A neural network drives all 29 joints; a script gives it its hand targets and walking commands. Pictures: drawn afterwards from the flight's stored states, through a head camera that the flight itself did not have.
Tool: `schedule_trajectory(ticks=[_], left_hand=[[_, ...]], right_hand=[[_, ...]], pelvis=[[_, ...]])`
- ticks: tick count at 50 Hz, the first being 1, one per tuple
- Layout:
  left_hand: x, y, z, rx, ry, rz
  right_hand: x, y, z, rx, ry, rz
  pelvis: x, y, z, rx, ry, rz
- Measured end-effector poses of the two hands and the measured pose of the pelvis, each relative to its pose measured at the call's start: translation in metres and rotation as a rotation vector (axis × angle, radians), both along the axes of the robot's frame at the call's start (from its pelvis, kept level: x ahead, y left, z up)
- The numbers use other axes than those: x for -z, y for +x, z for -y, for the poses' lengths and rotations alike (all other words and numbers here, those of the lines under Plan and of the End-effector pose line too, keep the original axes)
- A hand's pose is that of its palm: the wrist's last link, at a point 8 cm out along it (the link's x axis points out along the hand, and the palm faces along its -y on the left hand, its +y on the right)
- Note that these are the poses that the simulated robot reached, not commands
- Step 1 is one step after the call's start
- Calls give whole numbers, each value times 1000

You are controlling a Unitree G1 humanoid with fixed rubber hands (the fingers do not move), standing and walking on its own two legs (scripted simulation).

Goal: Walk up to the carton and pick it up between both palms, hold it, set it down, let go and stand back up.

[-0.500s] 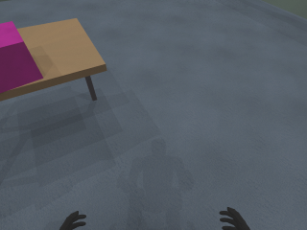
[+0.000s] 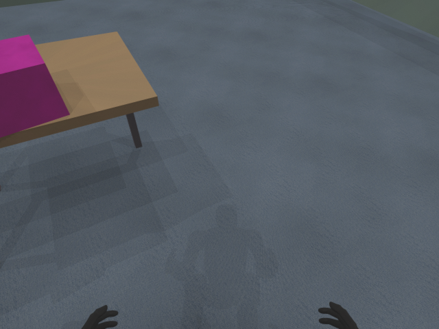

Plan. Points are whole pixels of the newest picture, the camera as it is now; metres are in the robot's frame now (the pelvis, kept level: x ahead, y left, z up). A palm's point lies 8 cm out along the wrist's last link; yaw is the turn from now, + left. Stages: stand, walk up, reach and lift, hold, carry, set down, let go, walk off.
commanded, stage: stand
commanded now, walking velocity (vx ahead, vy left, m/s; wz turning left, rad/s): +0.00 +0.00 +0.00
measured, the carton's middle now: (11, 85) +0.77 +0.60 +0.02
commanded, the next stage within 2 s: none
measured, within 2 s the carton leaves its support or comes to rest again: neither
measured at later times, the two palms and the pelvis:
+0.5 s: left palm out of the picture +0.09 +0.25 -0.10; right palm out of the picture +0.12 -0.24 -0.09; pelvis +0.00 +0.00 +0.00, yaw +1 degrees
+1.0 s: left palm out of the picture +0.06 +0.24 -0.10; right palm out of the picture +0.08 -0.25 -0.10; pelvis -0.02 -0.01 +0.01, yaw +1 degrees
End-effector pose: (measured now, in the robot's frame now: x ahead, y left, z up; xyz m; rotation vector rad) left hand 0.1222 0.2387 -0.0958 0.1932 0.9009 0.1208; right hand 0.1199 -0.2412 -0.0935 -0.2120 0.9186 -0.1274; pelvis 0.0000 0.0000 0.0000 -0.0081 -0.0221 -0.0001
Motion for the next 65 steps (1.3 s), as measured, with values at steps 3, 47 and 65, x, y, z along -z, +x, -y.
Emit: schedule_trajectory(ticks=[3, 47, 65], left_hand=[[0, -3, -2, -5, 1, -5], [6, -54, -3, -47, 5, -103], [9, -69, 0, -59, 7, -139]], right_hand=[[-1, 1, -1, -2, 0, 4], [5, -37, 7, -9, -3, -64], [9, -52, 13, -10, -8, -110]], pelvis=[[0, 0, -1, -1, 0, 2], [-5, -15, 4, -16, 4, 21], [-6, -17, 9, -23, 4, 20]])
